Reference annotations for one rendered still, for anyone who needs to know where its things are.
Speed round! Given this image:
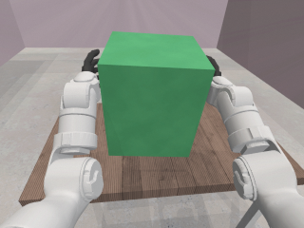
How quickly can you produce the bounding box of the table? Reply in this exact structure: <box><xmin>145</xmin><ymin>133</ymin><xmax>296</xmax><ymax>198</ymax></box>
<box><xmin>18</xmin><ymin>102</ymin><xmax>304</xmax><ymax>228</ymax></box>

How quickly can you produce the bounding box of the left robot upper arm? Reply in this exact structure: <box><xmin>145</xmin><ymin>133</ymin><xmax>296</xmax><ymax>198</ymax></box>
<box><xmin>0</xmin><ymin>157</ymin><xmax>104</xmax><ymax>228</ymax></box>

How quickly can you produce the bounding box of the left robot hand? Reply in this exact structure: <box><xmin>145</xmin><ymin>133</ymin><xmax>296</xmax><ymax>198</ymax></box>
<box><xmin>82</xmin><ymin>49</ymin><xmax>100</xmax><ymax>87</ymax></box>

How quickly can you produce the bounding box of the right robot upper arm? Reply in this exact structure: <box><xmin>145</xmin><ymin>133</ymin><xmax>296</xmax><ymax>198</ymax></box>
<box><xmin>232</xmin><ymin>150</ymin><xmax>304</xmax><ymax>228</ymax></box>

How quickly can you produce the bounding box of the carton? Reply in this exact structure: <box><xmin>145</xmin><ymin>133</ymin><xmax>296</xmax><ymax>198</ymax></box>
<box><xmin>97</xmin><ymin>31</ymin><xmax>216</xmax><ymax>158</ymax></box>

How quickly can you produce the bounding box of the right robot forearm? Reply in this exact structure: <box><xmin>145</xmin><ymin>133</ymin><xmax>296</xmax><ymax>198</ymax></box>
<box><xmin>206</xmin><ymin>76</ymin><xmax>297</xmax><ymax>190</ymax></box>

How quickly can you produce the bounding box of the right robot hand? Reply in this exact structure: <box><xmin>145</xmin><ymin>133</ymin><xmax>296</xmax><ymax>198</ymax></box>
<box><xmin>206</xmin><ymin>55</ymin><xmax>221</xmax><ymax>77</ymax></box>

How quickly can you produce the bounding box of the left robot forearm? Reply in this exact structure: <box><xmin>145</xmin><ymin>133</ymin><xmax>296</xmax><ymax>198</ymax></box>
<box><xmin>44</xmin><ymin>71</ymin><xmax>101</xmax><ymax>193</ymax></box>

